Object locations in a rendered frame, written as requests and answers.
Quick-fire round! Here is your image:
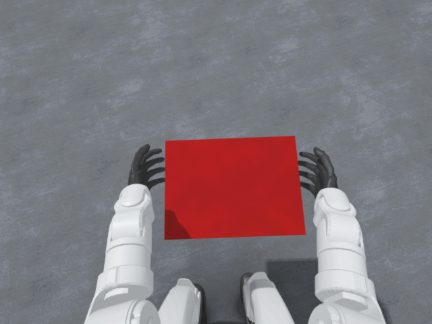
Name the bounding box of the robot right forearm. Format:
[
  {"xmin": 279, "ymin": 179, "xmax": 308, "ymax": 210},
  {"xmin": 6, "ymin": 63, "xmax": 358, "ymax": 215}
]
[{"xmin": 313, "ymin": 188, "xmax": 386, "ymax": 324}]

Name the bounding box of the carton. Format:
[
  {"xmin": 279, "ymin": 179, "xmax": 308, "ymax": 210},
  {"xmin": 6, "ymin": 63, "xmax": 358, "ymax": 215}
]
[{"xmin": 165, "ymin": 136, "xmax": 306, "ymax": 240}]

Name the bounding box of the left robot hand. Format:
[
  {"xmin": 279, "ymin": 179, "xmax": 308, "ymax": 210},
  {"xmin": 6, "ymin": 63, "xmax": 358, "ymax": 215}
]
[{"xmin": 128, "ymin": 144, "xmax": 165, "ymax": 190}]

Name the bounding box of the left robot thigh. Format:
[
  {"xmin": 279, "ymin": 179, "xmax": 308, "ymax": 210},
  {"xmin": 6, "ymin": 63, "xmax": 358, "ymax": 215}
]
[{"xmin": 158, "ymin": 286, "xmax": 200, "ymax": 324}]

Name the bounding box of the right robot hand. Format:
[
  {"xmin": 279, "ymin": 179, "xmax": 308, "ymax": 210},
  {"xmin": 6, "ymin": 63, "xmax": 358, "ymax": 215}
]
[{"xmin": 298, "ymin": 147, "xmax": 338, "ymax": 199}]

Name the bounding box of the robot left forearm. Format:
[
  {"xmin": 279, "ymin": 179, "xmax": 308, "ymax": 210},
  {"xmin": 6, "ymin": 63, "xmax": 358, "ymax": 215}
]
[{"xmin": 84, "ymin": 184, "xmax": 155, "ymax": 324}]

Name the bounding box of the left robot upper arm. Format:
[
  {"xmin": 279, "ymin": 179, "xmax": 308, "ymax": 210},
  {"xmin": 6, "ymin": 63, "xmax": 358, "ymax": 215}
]
[{"xmin": 85, "ymin": 298, "xmax": 161, "ymax": 324}]

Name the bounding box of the right robot upper arm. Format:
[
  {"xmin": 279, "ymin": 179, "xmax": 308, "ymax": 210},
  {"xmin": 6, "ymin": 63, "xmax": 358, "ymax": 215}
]
[{"xmin": 308, "ymin": 302, "xmax": 383, "ymax": 324}]

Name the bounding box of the right robot foot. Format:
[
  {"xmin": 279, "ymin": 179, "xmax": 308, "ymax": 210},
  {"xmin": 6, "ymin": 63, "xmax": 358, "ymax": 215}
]
[{"xmin": 240, "ymin": 273, "xmax": 254, "ymax": 324}]

